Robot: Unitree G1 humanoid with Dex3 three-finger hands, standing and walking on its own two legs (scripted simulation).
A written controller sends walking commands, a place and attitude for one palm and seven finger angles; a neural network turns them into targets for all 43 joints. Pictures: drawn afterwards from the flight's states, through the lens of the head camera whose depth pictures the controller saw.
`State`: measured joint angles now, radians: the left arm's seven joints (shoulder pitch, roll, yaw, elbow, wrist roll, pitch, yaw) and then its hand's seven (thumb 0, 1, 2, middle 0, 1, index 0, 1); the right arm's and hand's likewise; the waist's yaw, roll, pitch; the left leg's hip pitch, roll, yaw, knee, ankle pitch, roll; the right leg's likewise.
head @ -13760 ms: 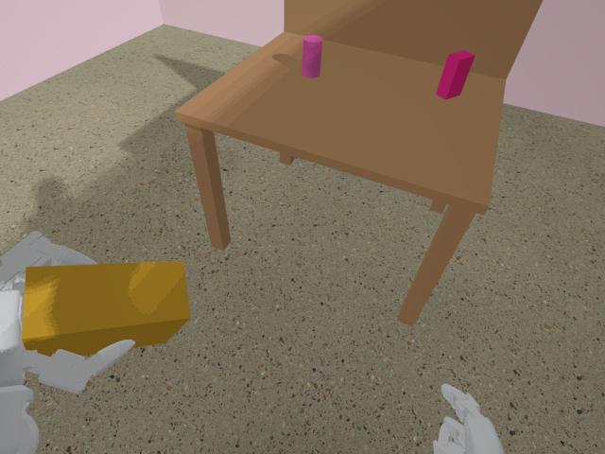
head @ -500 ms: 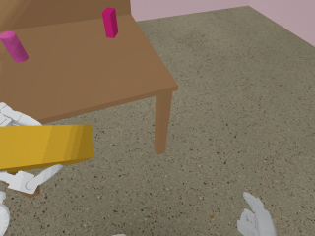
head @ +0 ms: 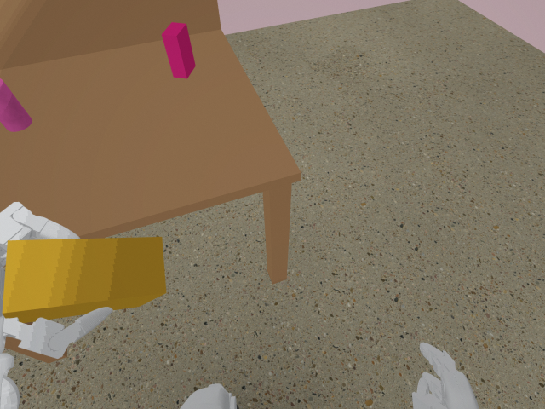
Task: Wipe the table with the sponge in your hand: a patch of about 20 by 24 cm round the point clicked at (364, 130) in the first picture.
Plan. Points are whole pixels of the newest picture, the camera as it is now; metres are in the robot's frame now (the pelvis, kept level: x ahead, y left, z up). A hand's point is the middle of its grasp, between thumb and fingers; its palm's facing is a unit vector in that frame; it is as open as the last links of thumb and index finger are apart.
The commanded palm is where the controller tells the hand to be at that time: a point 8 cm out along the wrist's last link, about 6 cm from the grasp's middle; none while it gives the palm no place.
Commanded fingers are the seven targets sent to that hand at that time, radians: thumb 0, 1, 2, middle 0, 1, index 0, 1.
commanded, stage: take the last steps up to it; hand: left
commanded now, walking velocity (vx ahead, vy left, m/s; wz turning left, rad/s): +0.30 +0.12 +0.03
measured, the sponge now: (109, 278) +0.23 +0.19 +0.14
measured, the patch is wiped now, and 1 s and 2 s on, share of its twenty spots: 0.00 0.00 0.00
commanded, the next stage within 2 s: come to a stop and stand still in 0.96 s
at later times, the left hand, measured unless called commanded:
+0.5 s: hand (96, 205) +0.31 +0.22 +0.16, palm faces +0.42 -0.79 -0.46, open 10.3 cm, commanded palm +0.25 +0.27 +0.17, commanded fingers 0.00 0.10 1.30 -1.20 -1.60 -1.20 -1.60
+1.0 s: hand (110, 162) +0.38 +0.23 +0.16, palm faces +0.38 -0.79 -0.48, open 10.3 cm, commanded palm +0.32 +0.28 +0.17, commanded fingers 0.00 0.10 1.30 -1.20 -1.60 -1.20 -1.60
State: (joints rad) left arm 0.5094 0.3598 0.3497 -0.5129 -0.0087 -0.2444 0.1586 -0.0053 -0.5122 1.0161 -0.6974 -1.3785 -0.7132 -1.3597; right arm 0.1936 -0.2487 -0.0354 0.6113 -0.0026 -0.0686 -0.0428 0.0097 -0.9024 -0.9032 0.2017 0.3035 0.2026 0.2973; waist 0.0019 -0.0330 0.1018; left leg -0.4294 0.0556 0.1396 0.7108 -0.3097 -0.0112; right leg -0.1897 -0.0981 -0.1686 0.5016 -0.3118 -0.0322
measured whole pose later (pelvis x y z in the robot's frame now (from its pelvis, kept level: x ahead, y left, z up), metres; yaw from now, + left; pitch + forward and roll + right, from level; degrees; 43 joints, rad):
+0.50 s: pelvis +0.09 -0.01 -0.01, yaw +1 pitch -1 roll +2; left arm 0.44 0.34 0.34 -0.45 -0.02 -0.22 0.14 -0.01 -0.51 1.02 -0.70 -1.38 -0.71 -1.36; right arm 0.20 -0.19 0.02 0.69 0.01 -0.08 -0.05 0.01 -0.90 -0.90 0.21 0.30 0.21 0.30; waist 0.02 0.03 0.07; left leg -0.45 0.03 0.06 1.05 -0.43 -0.02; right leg -0.28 -0.08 -0.17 0.63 -0.34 -0.04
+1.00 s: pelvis +0.16 +0.00 -0.02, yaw +0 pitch +0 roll +1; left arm 0.50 0.40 0.36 -0.54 -0.02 -0.22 0.16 -0.01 -0.51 1.02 -0.70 -1.38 -0.72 -1.36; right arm 0.21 -0.15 0.02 0.58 0.01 -0.11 -0.04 0.01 -0.90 -0.90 0.20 0.30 0.20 0.30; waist 0.01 0.01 0.06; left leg -0.31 0.06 0.12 0.59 -0.26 -0.01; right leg -0.30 -0.04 -0.14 0.62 -0.33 0.00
